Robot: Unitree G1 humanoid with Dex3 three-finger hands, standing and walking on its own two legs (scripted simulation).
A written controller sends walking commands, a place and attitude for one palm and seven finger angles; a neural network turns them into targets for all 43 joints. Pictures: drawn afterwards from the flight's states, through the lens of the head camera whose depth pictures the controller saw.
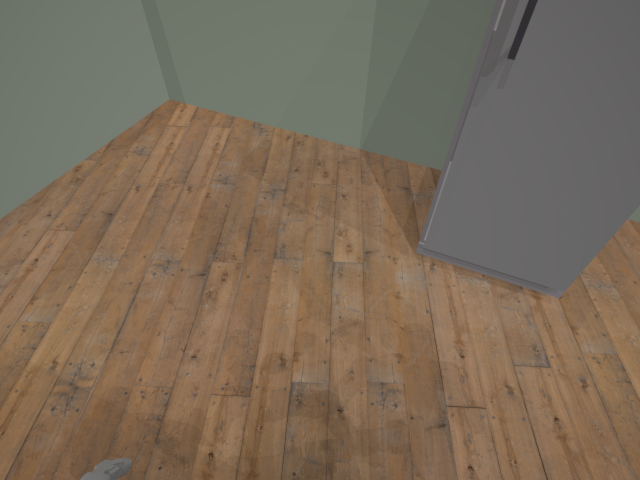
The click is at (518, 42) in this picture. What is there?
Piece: fridge door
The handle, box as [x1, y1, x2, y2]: [507, 0, 537, 59]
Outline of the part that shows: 537,0 528,1 507,58 514,59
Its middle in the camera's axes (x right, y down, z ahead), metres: +0.46 -0.54 +0.82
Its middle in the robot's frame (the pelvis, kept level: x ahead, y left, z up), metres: +1.02 -0.41 +0.24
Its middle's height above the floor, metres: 1.01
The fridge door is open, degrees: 0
